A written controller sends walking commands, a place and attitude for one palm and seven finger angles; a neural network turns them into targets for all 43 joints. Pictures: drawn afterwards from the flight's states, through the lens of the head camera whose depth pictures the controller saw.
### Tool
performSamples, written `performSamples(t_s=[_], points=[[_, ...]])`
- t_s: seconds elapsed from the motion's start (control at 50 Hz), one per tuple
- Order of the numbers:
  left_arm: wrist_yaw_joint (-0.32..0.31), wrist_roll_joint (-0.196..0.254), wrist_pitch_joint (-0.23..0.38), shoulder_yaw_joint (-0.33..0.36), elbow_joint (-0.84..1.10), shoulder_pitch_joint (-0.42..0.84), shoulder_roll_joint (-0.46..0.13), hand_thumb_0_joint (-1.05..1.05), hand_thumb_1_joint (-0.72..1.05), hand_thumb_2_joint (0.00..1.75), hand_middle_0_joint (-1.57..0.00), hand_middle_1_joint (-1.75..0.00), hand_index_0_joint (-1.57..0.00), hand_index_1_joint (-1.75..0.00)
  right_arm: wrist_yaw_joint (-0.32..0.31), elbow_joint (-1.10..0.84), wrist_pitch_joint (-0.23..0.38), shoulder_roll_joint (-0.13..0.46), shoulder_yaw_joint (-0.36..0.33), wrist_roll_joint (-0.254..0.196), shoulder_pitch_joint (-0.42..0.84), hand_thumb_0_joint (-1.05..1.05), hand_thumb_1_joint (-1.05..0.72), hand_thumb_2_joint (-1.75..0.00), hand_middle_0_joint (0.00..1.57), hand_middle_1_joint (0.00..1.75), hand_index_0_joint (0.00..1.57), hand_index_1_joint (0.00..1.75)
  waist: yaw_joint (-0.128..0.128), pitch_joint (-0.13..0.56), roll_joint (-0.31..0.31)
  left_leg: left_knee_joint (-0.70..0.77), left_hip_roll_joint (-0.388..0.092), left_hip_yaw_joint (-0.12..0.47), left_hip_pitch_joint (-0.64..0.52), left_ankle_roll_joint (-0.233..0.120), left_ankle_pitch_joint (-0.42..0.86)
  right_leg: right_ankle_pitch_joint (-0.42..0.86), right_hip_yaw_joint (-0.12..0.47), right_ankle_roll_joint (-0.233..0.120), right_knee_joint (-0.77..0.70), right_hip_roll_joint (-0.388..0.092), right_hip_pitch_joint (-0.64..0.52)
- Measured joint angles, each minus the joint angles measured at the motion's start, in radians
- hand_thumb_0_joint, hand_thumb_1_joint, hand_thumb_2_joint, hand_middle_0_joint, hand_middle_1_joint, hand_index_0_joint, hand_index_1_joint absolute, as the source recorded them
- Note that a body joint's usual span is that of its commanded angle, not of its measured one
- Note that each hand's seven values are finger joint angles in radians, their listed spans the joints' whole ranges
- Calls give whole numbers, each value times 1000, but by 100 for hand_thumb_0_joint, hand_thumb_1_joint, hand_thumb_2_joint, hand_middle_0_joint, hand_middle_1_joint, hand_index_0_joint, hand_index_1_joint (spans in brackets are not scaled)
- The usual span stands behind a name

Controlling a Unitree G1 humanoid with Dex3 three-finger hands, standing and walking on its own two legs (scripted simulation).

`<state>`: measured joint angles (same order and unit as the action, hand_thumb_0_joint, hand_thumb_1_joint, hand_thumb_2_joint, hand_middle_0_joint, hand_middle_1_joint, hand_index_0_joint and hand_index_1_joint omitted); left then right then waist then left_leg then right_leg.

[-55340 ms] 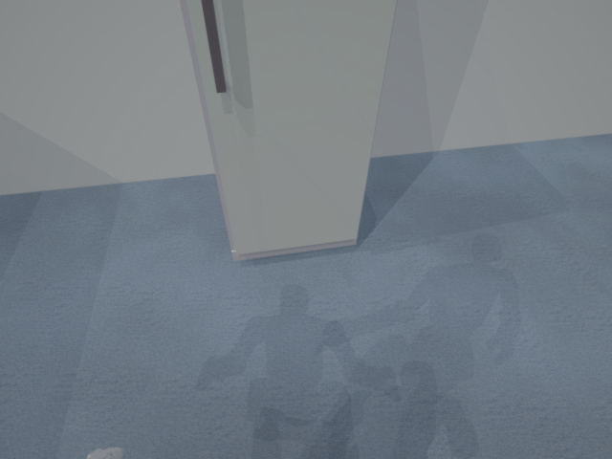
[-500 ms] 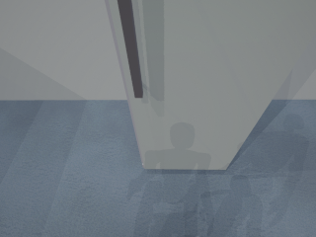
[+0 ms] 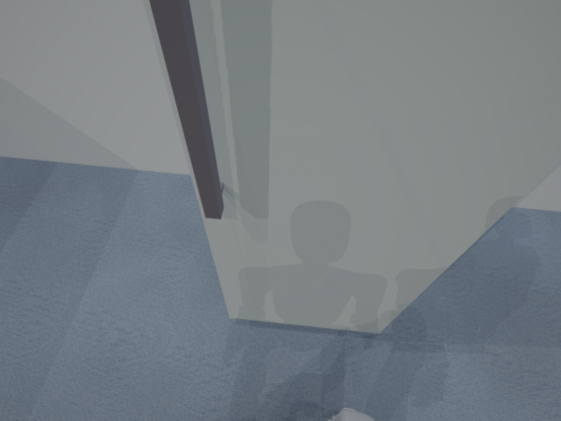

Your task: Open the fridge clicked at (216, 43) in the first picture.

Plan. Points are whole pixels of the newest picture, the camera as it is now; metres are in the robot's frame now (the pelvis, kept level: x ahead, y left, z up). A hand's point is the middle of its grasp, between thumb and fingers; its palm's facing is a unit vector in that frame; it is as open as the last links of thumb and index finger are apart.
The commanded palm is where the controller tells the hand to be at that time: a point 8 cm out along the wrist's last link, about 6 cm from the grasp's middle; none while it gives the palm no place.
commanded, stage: come to a stop and stand still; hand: left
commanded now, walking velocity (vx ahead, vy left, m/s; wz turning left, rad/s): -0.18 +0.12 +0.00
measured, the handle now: (190, 59) +0.41 +0.14 +0.27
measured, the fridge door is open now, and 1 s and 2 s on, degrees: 0 0 0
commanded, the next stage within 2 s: look again from close up in 1.44 s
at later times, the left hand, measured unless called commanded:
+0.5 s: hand out of the picture +0.00 +0.19 -0.20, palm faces +0.11 -0.98 -0.18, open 7.3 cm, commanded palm none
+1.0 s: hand out of the picture +0.02 +0.17 -0.18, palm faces -0.02 -0.98 -0.19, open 7.3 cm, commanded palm none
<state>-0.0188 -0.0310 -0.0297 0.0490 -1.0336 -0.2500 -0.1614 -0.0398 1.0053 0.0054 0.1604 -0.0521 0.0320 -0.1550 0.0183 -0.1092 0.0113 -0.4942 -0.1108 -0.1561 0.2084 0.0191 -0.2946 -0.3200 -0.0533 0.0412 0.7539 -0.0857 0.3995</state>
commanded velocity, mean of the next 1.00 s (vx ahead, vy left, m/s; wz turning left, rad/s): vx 0.03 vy -0.01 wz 0.00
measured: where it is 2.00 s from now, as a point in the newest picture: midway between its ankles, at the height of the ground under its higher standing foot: outside the picture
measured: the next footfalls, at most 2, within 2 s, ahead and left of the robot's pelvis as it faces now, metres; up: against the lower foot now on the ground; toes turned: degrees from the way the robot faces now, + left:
right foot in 0.04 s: +0.07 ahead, -0.17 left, +0.00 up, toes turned -7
left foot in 0.48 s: +0.01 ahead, +0.09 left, +0.00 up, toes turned +4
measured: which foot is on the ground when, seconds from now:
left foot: down 0.00-0.06, up 0.08-0.46, down 0.48-1.00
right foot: up 0.00-0.02, down 0.04-0.48, up 0.50-0.98, down 1.00-1.00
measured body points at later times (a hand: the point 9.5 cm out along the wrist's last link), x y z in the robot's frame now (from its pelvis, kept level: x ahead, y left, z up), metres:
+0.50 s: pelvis -0.03 +0.01 -0.02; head -0.01 +0.04 +0.43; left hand +0.00 +0.25 -0.18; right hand +0.07 -0.23 -0.15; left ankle -0.03 +0.12 -0.74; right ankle +0.03 -0.16 -0.73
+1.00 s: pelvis -0.04 -0.01 +0.00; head -0.01 +0.00 +0.45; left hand +0.02 +0.23 -0.16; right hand -0.13 -0.21 -0.15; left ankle -0.03 +0.12 -0.74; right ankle -0.07 -0.14 -0.74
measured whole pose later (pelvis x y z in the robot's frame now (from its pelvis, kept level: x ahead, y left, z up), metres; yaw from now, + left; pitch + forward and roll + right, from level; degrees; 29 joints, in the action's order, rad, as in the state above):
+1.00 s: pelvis -0.04 -0.01 +0.00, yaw +0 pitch +1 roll +1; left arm -0.02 -0.02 -0.02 0.04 -1.07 -0.17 -0.19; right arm -0.03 1.14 -0.01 0.10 -0.03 0.03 -0.39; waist -0.05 -0.04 0.04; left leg -0.43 -0.04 -0.10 0.25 0.00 -0.20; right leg -0.25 -0.05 0.03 0.44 -0.07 0.20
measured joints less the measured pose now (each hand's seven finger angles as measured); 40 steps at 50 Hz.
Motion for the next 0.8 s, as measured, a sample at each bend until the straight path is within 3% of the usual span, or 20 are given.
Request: performSamples(t_s=[0.04, 0.08, 0.14, 0.2, 0.26, 0.36, 0.46, 0.48, 0.54, 0.66, 0.8], points=[[1, -1, 14, 3, 15, 7, -17, 1, 92, 90, -20, -30, -20, -29, 9, -3, -12, 6, -7, -1, -8, 0, -94, -90, 20, 30, 20, 30, 0, -12, -7, -43, -8, 1, 9, 22, -27, 124, -15, 2, -141, -6, -44], [-3, -6, 30, 7, 20, 16, -25, 1, 92, 90, -20, -30, -20, -29, 17, -4, -26, 20, -17, -9, -14, 0, -93, -90, 20, 30, 20, 30, 0, -13, -21, -163, -6, 29, 57, 26, -112, 84, -25, -5, -154, -7, -55], [-10, -7, 33, 2, 29, 42, -12, 0, 92, 90, -20, -30, -20, -29, 13, -3, -53, 48, -30, -19, -12, 0, -93, -90, 20, 30, 20, 30, -8, -23, -50, -440, 57, 116, 156, 16, -250, 32, -38, -25, -134, -13, -58], [-19, -3, 31, -1, 45, 57, -1, 0, 91, 90, -20, -30, -20, -29, 20, 5, -69, 61, -31, -18, 1, 1, -92, -90, 19, 30, 20, 30, -3, -26, -50, -629, 100, 131, 227, 24, -222, 60, -39, -27, -171, -20, -74], [-24, -3, 30, -4, 58, 62, 5, 0, 91, 90, -20, -30, -20, -29, 32, 3, -81, 62, -25, -14, 14, 1, -92, -90, 19, 30, 19, 30, 1, -16, -37, -660, 115, 131, 259, 38, -168, 89, -41, -29, -210, -25, -83], [-24, -11, 19, -4, 67, 59, 2, 0, 91, 90, -20, -30, -21, -29, 45, -14, -81, 47, -13, -11, 32, 1, -92, -90, 19, 30, 19, 30, 12, 4, 0, -498, 103, 121, 228, 48, -141, 120, -44, -17, -231, -41, -79], [-13, -9, -3, 6, 59, 38, -21, 0, 91, 90, -21, -30, -21, -29, 50, -35, -42, 26, 0, -17, 19, 1, -91, -90, 19, 30, 19, 30, 18, 35, 35, -144, 84, 96, 82, 30, -51, 119, -41, 14, -183, -52, -45], [-11, -5, -10, 7, 53, 33, -26, 0, 91, 90, -21, -30, -21, -29, 47, -36, -31, 21, 1, -14, 10, 1, -91, -90, 19, 30, 19, 30, 14, 43, 38, -103, 82, 97, 66, 13, -45, 89, -39, 17, -151, -51, -30], [-11, 2, -31, 15, 21, 27, -43, 0, 91, 90, -20, -30, -21, -29, 40, -26, -27, -13, 16, 2, -20, 1, -91, -90, 19, 30, 19, 30, 10, 54, 60, -98, 91, 88, 60, -42, -21, -68, 10, 4, -26, -19, 0], [10, -3, -13, 14, -25, -23, -49, 0, 91, 90, -20, -30, -20, -29, 14, 8, -6, -25, 23, 3, -94, 0, -94, -90, 20, 30, 20, 30, -2, 95, 53, 89, 96, 72, -7, -64, 84, -2, 39, -2, 212, 42, 24], [16, -3, -30, 10, -52, -25, -49, 0, 91, 90, -20, -30, -20, -29, 0, 46, 9, -47, 30, 5, -165, 0, -92, -90, 20, 30, 20, 30, -38, 85, 45, 166, 89, 54, -16, -66, 129, -27, 31, 11, 165, 43, -13]])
